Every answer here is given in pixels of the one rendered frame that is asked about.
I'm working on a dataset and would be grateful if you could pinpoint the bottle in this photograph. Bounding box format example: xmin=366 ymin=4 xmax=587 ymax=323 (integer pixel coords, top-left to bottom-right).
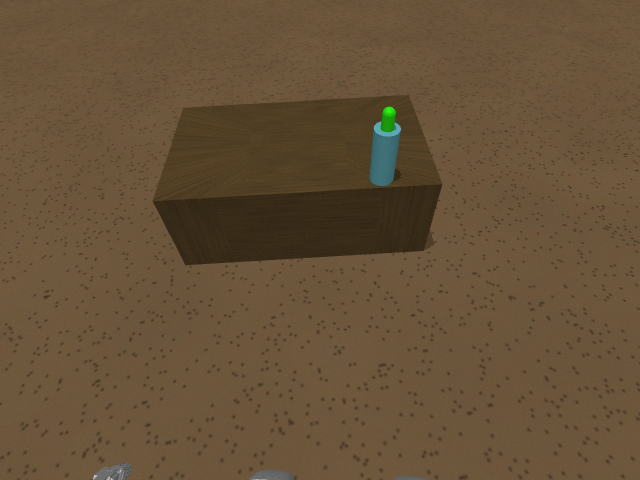
xmin=369 ymin=107 xmax=401 ymax=186

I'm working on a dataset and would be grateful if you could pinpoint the left robot hand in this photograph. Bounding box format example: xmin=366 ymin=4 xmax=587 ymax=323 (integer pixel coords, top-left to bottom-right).
xmin=93 ymin=463 xmax=132 ymax=480

